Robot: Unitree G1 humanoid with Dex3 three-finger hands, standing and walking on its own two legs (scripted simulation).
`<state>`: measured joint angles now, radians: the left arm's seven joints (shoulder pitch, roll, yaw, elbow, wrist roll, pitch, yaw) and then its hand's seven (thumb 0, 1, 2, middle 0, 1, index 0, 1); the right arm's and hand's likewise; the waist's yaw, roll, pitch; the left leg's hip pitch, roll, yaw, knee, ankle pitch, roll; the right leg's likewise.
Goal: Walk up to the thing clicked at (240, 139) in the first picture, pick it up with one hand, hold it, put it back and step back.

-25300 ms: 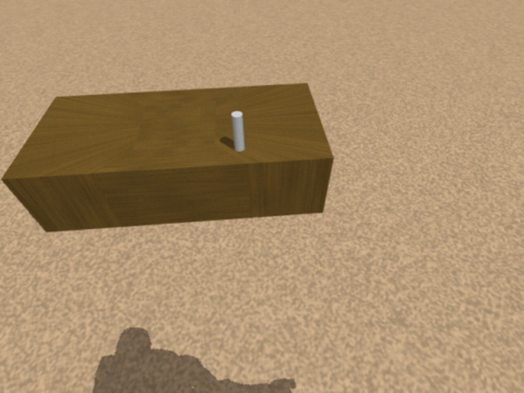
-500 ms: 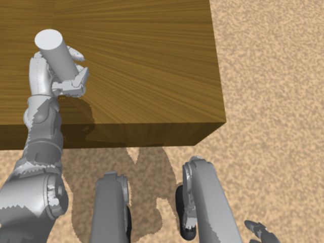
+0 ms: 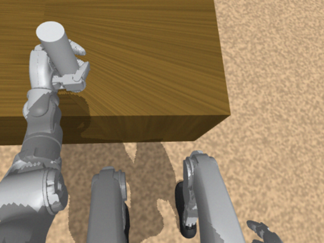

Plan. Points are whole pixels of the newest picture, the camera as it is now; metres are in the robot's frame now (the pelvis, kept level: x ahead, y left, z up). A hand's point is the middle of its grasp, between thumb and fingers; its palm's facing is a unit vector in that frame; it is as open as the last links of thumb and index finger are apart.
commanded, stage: lower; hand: left
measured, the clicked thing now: (66, 63) +0.53 +0.16 +0.01
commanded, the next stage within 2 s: loosen in 0.18 s
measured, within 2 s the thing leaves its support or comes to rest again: neither
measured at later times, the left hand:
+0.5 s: hand (75, 68) +0.53 +0.15 -0.01, palm faces -0.03 -1.00 -0.01, open 6.0 cm
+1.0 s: hand (76, 68) +0.53 +0.15 -0.02, palm faces -0.02 -1.00 -0.02, open 14.0 cm
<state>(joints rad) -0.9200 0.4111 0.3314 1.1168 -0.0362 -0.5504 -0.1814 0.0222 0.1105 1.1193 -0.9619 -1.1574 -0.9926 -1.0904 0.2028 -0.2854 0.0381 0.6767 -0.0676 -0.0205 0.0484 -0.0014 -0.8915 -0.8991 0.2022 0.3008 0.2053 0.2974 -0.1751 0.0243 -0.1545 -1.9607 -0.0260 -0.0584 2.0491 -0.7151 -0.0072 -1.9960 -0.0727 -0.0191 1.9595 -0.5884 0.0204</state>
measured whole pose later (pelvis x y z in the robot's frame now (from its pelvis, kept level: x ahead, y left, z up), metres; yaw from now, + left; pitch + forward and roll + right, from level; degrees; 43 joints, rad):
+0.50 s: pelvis -0.01 +0.00 -0.02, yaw +0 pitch +36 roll -4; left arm -0.97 0.41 0.33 1.14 -0.04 -0.55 -0.16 0.02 0.13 0.96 -0.99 -1.08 -0.99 -1.03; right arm 0.21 -0.29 0.04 0.67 -0.07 0.00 0.06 0.00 -0.89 -0.89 0.20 0.30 0.21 0.30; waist -0.18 0.02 -0.15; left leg -2.01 -0.04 -0.05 2.10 -0.71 0.00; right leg -2.04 -0.08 -0.01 2.00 -0.58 0.03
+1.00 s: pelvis +0.00 +0.00 -0.01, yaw +0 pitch +36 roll -3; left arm -0.95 0.41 0.35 1.11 -0.05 -0.54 -0.17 0.00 -0.25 0.23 -0.44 -0.30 -0.43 -0.30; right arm 0.20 -0.29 0.04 0.66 -0.06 0.00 0.06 0.00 -0.91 -0.90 0.20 0.30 0.21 0.30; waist -0.18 0.03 -0.14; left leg -2.01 -0.03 -0.05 2.09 -0.72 -0.01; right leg -2.04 -0.08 -0.01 2.01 -0.59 0.02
